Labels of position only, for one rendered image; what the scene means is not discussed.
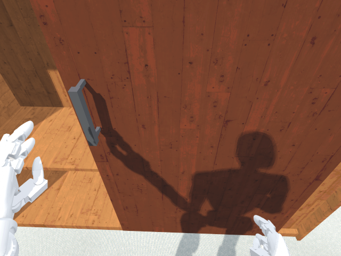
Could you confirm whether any wardrobe door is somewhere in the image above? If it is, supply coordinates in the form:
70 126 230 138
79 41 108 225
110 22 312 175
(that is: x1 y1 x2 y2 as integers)
282 162 341 229
30 0 341 236

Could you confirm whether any right robot hand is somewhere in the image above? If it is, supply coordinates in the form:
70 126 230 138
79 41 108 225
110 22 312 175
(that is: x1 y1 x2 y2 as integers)
250 215 291 256

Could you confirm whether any robot left forearm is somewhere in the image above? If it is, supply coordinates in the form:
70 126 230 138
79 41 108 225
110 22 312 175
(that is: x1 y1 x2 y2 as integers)
0 218 19 256

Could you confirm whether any left robot hand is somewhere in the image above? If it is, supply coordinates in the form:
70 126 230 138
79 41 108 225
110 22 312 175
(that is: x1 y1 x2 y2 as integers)
0 121 47 219

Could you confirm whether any handle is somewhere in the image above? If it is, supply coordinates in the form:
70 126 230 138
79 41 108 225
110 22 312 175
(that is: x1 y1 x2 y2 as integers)
68 79 101 146

